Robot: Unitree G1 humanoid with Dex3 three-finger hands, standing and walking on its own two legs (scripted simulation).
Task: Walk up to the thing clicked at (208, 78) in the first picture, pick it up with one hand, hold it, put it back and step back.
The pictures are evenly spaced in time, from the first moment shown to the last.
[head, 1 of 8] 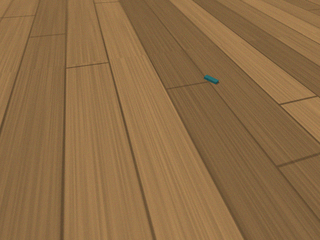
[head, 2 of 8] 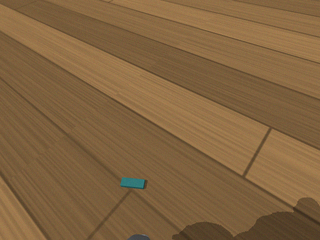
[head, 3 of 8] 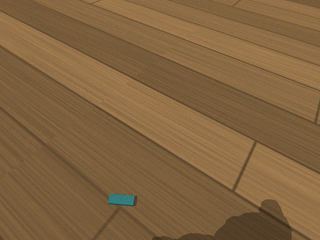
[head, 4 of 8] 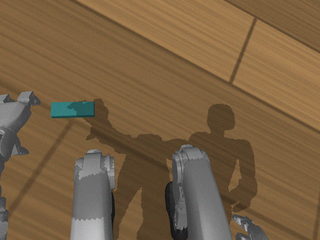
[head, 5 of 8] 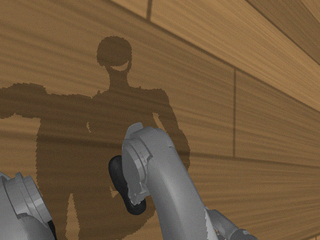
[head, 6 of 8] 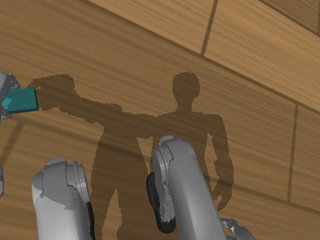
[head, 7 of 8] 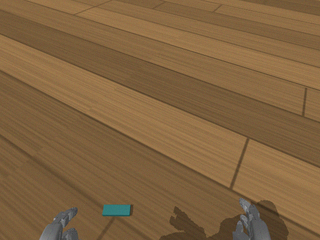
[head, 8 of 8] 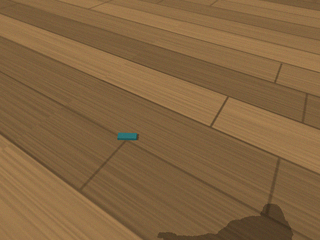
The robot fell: no
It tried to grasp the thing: yes
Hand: left
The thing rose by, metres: 0.69
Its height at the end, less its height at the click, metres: +0.00
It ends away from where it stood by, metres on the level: 0.01
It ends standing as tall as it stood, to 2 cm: yes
